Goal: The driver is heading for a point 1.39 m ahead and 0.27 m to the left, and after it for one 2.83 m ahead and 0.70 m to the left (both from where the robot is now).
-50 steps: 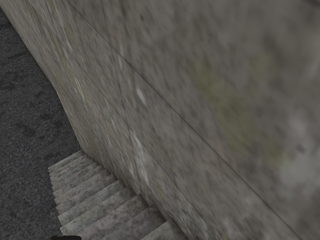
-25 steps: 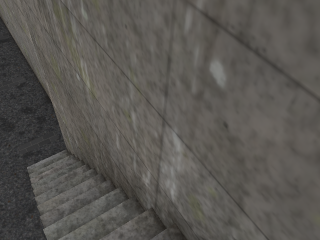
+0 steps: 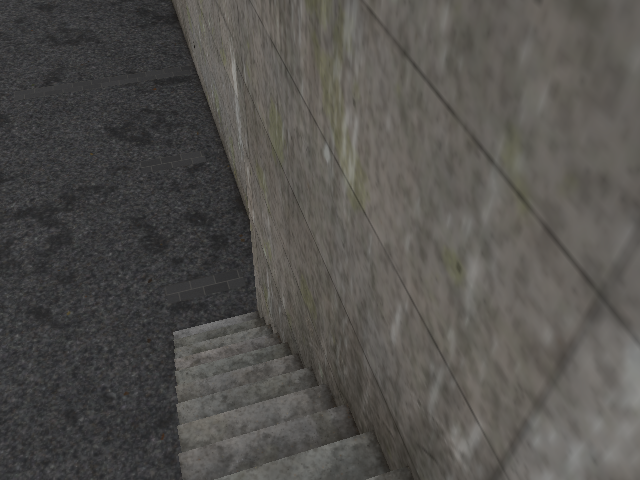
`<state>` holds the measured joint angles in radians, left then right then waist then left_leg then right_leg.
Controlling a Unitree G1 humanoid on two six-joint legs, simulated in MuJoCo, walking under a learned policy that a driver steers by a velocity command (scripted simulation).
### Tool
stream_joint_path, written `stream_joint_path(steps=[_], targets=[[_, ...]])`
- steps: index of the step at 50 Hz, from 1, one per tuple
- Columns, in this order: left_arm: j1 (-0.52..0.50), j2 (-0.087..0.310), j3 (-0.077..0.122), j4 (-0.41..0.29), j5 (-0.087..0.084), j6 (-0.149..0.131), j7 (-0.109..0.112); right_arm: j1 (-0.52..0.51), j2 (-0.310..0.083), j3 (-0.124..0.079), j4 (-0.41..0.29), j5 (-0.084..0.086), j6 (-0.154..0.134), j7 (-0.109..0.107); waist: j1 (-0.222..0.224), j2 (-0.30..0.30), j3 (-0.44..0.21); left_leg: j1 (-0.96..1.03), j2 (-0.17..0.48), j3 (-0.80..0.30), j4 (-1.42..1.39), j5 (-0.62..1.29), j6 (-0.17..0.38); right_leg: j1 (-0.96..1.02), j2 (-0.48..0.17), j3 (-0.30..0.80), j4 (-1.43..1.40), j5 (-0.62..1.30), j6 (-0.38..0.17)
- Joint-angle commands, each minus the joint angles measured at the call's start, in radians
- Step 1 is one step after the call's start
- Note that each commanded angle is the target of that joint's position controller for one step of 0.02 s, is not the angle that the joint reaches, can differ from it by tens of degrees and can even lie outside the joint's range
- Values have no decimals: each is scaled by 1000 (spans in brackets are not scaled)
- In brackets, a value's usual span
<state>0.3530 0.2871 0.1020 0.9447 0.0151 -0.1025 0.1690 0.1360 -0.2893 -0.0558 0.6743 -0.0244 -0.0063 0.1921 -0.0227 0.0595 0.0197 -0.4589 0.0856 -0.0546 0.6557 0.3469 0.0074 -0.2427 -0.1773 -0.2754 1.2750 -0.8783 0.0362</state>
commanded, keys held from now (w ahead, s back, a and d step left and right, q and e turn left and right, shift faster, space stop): w+q+shift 0.54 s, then w+shift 0.10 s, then w+e+shift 0.36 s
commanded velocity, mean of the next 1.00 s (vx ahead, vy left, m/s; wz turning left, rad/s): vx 0.96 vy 0.08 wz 0.52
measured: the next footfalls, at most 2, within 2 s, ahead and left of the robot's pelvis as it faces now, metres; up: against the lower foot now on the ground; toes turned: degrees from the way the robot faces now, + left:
left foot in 0.04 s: +0.10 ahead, +0.11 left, -0.22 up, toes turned -1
right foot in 0.74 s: +0.64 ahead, -0.13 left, -0.65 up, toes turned +48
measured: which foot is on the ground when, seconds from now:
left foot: up 0.00-0.02, down 0.04-0.58, up 0.60-0.92, down 0.94-1.00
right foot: down 0.00-0.04, up 0.06-0.72, down 0.74-1.00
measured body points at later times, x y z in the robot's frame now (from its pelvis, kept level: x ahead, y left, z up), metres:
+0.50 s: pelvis +0.31 +0.00 -0.21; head +0.27 +0.03 +0.24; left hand +0.41 +0.32 -0.30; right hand +0.40 -0.27 -0.32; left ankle +0.07 +0.11 -0.80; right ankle +0.49 -0.09 -0.92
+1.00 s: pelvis +0.64 +0.02 -0.61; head +0.62 -0.02 -0.16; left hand +0.44 +0.09 -0.76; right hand +0.90 +0.09 -0.68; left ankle +0.54 +0.13 -1.26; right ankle +0.63 -0.14 -1.21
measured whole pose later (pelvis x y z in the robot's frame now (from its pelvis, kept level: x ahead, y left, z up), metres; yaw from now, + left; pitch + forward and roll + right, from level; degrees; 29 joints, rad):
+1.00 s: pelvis +0.64 +0.02 -0.61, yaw +34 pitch -2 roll +2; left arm 0.57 0.06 -0.02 1.08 -0.04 -0.05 0.03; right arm -0.03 -0.07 0.08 0.78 -0.04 -0.04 0.04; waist 0.20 0.03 -0.07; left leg -0.48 -0.02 -0.03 1.16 -0.73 -0.03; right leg -0.40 0.12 0.19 1.38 -0.59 -0.07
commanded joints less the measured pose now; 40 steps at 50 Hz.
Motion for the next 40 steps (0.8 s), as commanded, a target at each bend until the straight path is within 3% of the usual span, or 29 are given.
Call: stream_joint_path(steps=[1, 2, 3, 4, 5, 6, 8, 9, 10, 11, 13, 15, 17, 20, 25, 26, 28, 29, 30, 31, 32, 33, 34, 35, 36, 37, 38, 39, 40], targets=[[-256, 197, 41, -80, -3, 69, -62, 587, 10, -29, 194, 33, -42, -48, -407, 80, -143, 757, -102, 185, 17, -27, 7, -525, -54, -46, 474, 594, -94], [-307, 139, 30, -100, 6, 99, -85, 558, 4, -19, 202, 33, -46, -66, -408, 312, 65, 564, -95, 85, -161, 25, -43, -659, 100, -47, 927, 239, -108], [-267, 89, 26, -200, -15, 102, -104, 473, -157, -26, 168, 19, -42, -49, -223, 634, 125, 574, -66, 10, 269, 1159, -133, -959, 169, -25, 1223, -41, -116], [-170, 70, 35, -262, 36, 67, -89, 404, -207, -41, 104, 19, -59, -67, -153, 385, -159, 678, 32, -378, 254, 1366, -107, -1005, 136, 118, 1104, 99, -62], [-116, 19, 11, -244, 57, 54, -76, 411, -225, -64, 93, 29, -79, -106, -181, 222, -291, 688, 104, -569, 100, 915, -125, -970, 101, 159, 1032, 226, -16], [-50, 39, 11, -194, 62, 62, -68, 369, -218, -64, 94, 2, -88, -133, -135, 74, -275, 661, 144, -774, 2, 360, -71, -975, 71, 269, 977, 381, -33], [-168, 23, -19, -196, 43, 89, -43, 223, -133, -51, 80, 2, -119, -144, -85, 16, -148, 447, 213, -1040, -109, -217, 49, -1001, 43, 427, 714, 673, -62], [-222, 86, -16, -215, 15, 110, -26, 169, -85, -25, 96, -9, -132, -126, -58, -1, -39, 301, 158, -986, -109, -400, 52, -947, 40, 451, 498, 778, -28], [-282, 122, -14, -226, -10, 135, -23, 142, -65, -14, 118, 21, -135, -131, -15, -22, 17, 131, 119, -884, -38, -214, 47, -864, 49, 428, 399, 878, 23], [-367, 98, -29, -242, 24, 139, -55, 334, -46, -11, 220, 75, -130, -161, -9, -219, 86, 56, 116, -840, -60, -191, -31, -807, 24, 431, 230, 941, 34], [-341, 90, -35, -216, 11, 128, -72, 371, -99, -37, 236, 56, -149, -194, -11, -61, 55, 209, 68, -813, -39, -215, 8, -817, 29, 451, 29, 1044, 14], [-399, 52, -59, -237, 1, 94, -105, 276, -11, -18, 237, 68, -157, -211, -11, 2, 62, 42, -126, -512, 99, -336, 55, -562, 94, 343, -378, 1379, -27], [-424, 8, -56, -210, -31, 71, -146, 244, 50, 39, 202, 45, -98, -235, -60, 80, -55, -77, -187, -400, 155, -440, 139, -242, 185, 267, -501, 1480, -3], [-412, 20, -41, -191, -22, 47, -163, 294, -3, 29, 259, 8, -77, -226, -84, 101, -57, 27, -167, -456, 276, -496, 205, -217, 223, 292, -523, 1431, -37], [-406, 132, 22, -172, -49, 9, -166, 296, -41, 3, 283, -44, -82, -285, -121, 202, 19, 430, -141, -601, 698, -461, 242, -456, 86, 603, -785, 1292, 8], [-391, 146, 31, -152, -58, 0, -173, 258, -17, -4, 263, -47, -74, -282, -116, 125, 11, 273, -167, -567, 798, -459, 228, -279, 85, 637, -814, 1247, -1], [-37, 147, 38, -52, -80, -34, -160, 35, -29, -6, 197, -39, -62, -272, 112, 39, 1, -151, -202, -419, 1089, -560, 159, 215, 39, 652, -908, 1300, -35], [18, 112, 22, -17, -92, -34, -169, 126, -12, -5, 209, -27, -53, -282, 104, -151, 15, -224, -300, -275, 1222, -1055, 134, 333, 2, 561, -1165, 1598, -29], [102, 49, 1, 20, -66, -6, -183, 67, -52, -13, 219, -44, -31, -279, 173, -132, 95, -381, -327, -183, 1378, -1271, 139, 444, -46, 564, -1249, 1626, -66], [144, 87, -4, 40, -23, -8, -193, 70, -55, -9, 174, -29, -21, -227, 131, -244, 6, -535, -292, -39, 1344, -1274, 124, 647, 41, 399, -925, 1633, -10], [176, 299, 45, 108, -63, -14, -196, 193, 13, 24, 112, -45, -24, -180, 45, -752, -54, -551, -290, 115, 1226, -1255, 88, 472, -55, 671, -931, 1275, -73], [230, 38, -25, 70, -42, -16, -204, -294, -126, 28, 30, -91, -45, -210, 385, -572, 127, -555, -221, 64, 971, -1235, 63, 302, 195, 262, -897, 1249, 49], [284, 14, -50, 69, -19, -41, -208, -261, -203, -40, 106, -37, -62, -240, 393, -317, 62, -464, -279, 7, 1040, -1206, 43, 361, 81, 416, -941, 1320, -119], [224, 2, -86, -16, -5, -26, -189, -233, -128, -9, 144, 6, -48, -244, 333, -161, 59, -582, -356, -68, 1189, -1054, 30, 360, -53, 475, -975, 1129, -147], [447, 36, -112, 60, 1, -6, -161, -458, -18, 26, 76, -2, -28, -232, 459, -195, 55, -612, -395, -34, 1352, -1183, 23, 373, -11, 403, -777, 1386, -150], [515, -19, -152, 130, -30, 14, -161, -413, 90, 60, 46, -16, 8, -213, 385, -280, 52, -654, -395, -6, 1383, -1243, 40, 286, 67, 366, -622, 1476, -63], [459, 12, -147, 154, -48, -7, -161, -161, 208, 99, 18, -49, 2, -202, 143, -427, 56, -680, -258, 12, 1329, -1151, 54, 158, 24, 776, -643, 1267, -72], [313, 120, -93, 158, -44, -24, -158, -29, 223, 124, 6, -67, -26, -212, -4, -609, 91, -816, -106, -68, 1169, -853, 70, 167, -128, 1061, -722, 1061, -184], [218, 87, -99, 107, -52, -44, -163, -45, 154, 128, 26, -93, -44, -216, -52, -325, 141, -839, -69, -85, 1079, -626, 71, 82, -104, 1009, -699, 1093, -187]])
